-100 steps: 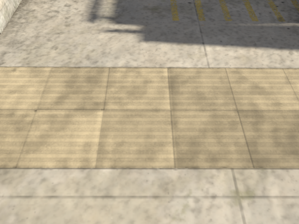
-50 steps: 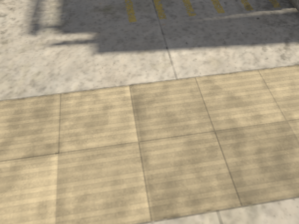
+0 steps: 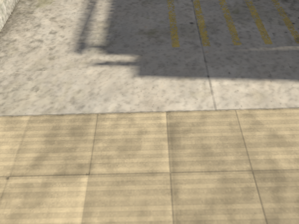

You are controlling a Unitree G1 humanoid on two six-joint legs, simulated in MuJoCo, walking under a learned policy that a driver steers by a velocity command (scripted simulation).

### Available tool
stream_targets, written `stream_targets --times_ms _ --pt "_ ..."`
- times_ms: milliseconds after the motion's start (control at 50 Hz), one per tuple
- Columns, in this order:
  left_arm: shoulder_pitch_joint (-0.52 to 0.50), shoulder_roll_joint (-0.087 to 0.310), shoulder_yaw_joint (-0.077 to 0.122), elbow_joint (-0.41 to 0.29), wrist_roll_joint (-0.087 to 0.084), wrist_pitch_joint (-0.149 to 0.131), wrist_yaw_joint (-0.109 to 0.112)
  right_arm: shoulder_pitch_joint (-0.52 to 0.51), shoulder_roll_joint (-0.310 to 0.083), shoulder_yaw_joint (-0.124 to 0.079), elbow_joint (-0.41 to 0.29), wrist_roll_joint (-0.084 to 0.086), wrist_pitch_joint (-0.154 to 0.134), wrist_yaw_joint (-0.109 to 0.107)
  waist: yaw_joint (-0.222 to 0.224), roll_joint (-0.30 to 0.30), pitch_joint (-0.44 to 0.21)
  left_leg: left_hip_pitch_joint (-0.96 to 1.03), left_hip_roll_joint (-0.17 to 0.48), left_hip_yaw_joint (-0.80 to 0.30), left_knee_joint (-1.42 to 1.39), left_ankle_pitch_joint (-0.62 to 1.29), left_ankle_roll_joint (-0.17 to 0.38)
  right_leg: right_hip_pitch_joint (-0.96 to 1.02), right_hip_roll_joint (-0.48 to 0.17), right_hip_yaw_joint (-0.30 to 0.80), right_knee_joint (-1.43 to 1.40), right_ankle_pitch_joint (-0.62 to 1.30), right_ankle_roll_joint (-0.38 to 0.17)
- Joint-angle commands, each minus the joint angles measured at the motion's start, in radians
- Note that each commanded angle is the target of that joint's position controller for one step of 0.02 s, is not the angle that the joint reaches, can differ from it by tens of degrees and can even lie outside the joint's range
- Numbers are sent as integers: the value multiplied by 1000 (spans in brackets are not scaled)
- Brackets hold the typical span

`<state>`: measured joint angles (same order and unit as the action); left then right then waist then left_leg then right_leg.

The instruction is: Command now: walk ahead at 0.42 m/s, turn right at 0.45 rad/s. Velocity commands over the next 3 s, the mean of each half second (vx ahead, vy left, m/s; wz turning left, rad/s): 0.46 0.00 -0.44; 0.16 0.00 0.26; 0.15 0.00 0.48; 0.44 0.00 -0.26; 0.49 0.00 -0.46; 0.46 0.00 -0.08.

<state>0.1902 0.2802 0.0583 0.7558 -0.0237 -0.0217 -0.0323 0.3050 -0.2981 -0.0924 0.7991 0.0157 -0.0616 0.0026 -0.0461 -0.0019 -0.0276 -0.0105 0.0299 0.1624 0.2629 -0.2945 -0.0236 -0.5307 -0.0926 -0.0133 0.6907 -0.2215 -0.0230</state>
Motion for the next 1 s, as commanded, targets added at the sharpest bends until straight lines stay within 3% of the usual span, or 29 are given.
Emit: stream_targets --times_ms 20,40,60,80,100,120,140,160,180,200,240,340,420,480,520,540,560,580,600,620,640,660,700,760,820,900,960,980,1000 --pt "-48 80 18 -90 -2 -17 -10 -63 -172 -44 -56 14 -2 0 36 78 83 -70 277 -104 -28 60 166 40 23 -64 -62 -14 -47" --pt "34 101 32 -67 -1 -16 -8 -77 -168 -41 -59 12 2 -2 80 63 43 -127 243 -51 100 217 138 190 79 -112 -93 -10 -66" --pt "185 164 68 -25 -8 -14 0 -61 -127 -25 -60 -1 2 -3 143 8 -47 -206 180 21 350 382 94 417 122 -100 -116 -11 -101" --pt "337 298 107 -10 -9 -10 19 -81 -66 0 -110 -31 -5 -7 190 -221 -115 -497 75 81 782 176 2 655 -98 306 -234 -105 -217" --pt "320 343 99 -44 -1 -28 12 -92 -18 19 -157 -30 -37 -8 144 -342 -205 -787 -82 -137 1020 -287 -23 804 -250 814 -442 -267 -357" --pt "283 254 73 -60 2 -45 5 -143 -112 2 -155 10 -63 5 171 -191 -153 -896 -14 -236 1091 -228 7 788 -261 749 -473 -283 -331" --pt "250 206 57 -69 7 -52 4 -162 -125 1 -158 23 -77 13 147 -152 -94 -905 30 -229 1058 -141 42 711 -230 629 -445 -232 -298" --pt "187 178 48 -83 7 -50 4 -156 -120 1 -145 3 -81 8 109 -54 -44 -852 70 -227 981 -62 49 598 -189 524 -434 -143 -264" --pt "132 148 36 -101 12 -48 8 -151 -121 -5 -138 -19 -76 4 78 -52 -15 -784 94 -233 892 2 45 505 -150 445 -449 -56 -243" --pt "101 142 31 -118 21 -47 13 -141 -117 -6 -137 -24 -66 8 56 -79 -2 -726 97 -231 859 45 37 441 -124 405 -472 14 -240" --pt "95 156 35 -124 19 -52 24 -135 -101 -5 -134 -30 -48 9 39 -68 4 -696 74 -210 794 116 8 398 -92 332 -494 177 -245" --pt "164 154 36 -80 7 -53 51 -287 -40 21 -166 -25 -45 15 85 -79 46 -642 16 -182 424 382 -30 373 -21 197 -493 287 -187" --pt "236 159 38 -37 2 -52 54 -405 -38 29 -196 -9 -60 39 136 -81 86 -612 -4 -179 273 464 -3 431 -63 228 -485 240 -179" --pt "244 156 40 -17 7 -35 61 -411 -59 22 -205 -19 -72 53 125 -87 96 -612 -19 -177 199 408 43 537 -91 246 -397 398 -155" --pt "215 169 43 -22 16 -26 66 -319 -88 9 -179 -28 -78 53 81 -126 34 -502 -60 -144 197 350 79 586 -79 234 -282 672 -122" --pt "187 172 42 -33 16 -23 66 -216 -110 -3 -147 -34 -81 49 27 -129 -37 -363 -87 -109 168 397 105 589 -43 201 -162 828 -96" --pt "173 152 32 -47 24 -23 63 -94 -139 -9 -121 -42 -82 43 -32 -105 -144 -132 -19 -157 189 590 149 502 5 170 22 772 -57" --pt "252 84 10 -65 47 -29 61 23 -212 -18 -109 -63 -77 39 -20 105 -319 248 222 -440 295 964 286 218 111 145 390 331 7" --pt "409 56 -5 -17 32 -35 48 53 -167 -4 -71 -41 -64 46 25 316 -477 465 399 -782 240 1057 453 3 218 161 677 -437 67" --pt "349 161 16 -19 19 -34 41 6 -131 2 -95 -4 -45 46 -1 173 -424 368 345 -758 187 832 413 -39 151 205 730 -401 70" --pt "206 178 20 -61 10 -32 40 -89 -106 11 -119 5 -31 40 -3 94 -256 213 289 -630 163 717 359 -88 104 163 699 -348 74" --pt "120 169 19 -82 23 -29 45 -144 -89 21 -126 -1 -21 37 12 4 -127 36 241 -549 121 709 329 -99 77 128 625 -305 76" --pt "99 143 21 -109 35 -9 61 -163 -123 11 -128 -18 -9 25 57 21 -62 -165 186 -504 61 663 307 -9 54 113 504 -241 79" --pt "138 86 5 -105 35 2 79 -181 -150 -3 -130 -25 5 14 88 91 -78 -276 146 -439 45 709 308 75 70 82 315 -234 98" --pt "100 93 7 -112 37 12 85 -175 -174 -18 -132 -6 33 -6 76 94 -128 -303 125 -445 47 517 282 121 85 89 207 -103 106" --pt "2 92 9 -148 29 17 79 -166 -167 -19 -138 2 67 -19 44 130 -81 -339 91 -517 37 131 243 143 110 101 65 -53 104" --pt "3 97 17 -158 21 -7 67 -161 -160 -18 -146 4 82 -23 53 155 -72 -289 84 -589 103 148 216 200 128 98 -128 -40 82" --pt "33 99 22 -149 20 -16 63 -168 -150 -14 -150 10 88 -25 75 156 -71 -294 62 -594 143 167 189 269 123 89 -254 32 66" --pt "56 141 36 -149 29 -21 65 -141 -117 -4 -152 10 90 -28 72 116 -86 -341 21 -566 219 87 139 367 29 144 -322 84 30"
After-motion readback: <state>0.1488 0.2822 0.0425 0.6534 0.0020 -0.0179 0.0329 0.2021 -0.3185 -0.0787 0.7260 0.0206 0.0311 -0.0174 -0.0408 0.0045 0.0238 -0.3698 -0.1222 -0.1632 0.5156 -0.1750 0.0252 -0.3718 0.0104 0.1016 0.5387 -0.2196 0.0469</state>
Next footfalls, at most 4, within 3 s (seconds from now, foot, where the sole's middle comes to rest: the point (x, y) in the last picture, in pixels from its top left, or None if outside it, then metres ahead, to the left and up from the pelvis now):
0.06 right None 0.13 -0.14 -0.78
0.56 left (163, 222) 0.51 -0.03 -0.78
1.00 right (215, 223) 0.50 -0.25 -0.78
1.42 left None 0.44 0.01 -0.78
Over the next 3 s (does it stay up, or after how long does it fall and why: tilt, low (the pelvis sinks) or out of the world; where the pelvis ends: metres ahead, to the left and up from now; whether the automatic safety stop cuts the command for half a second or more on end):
stays up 1.22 -0.13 0.00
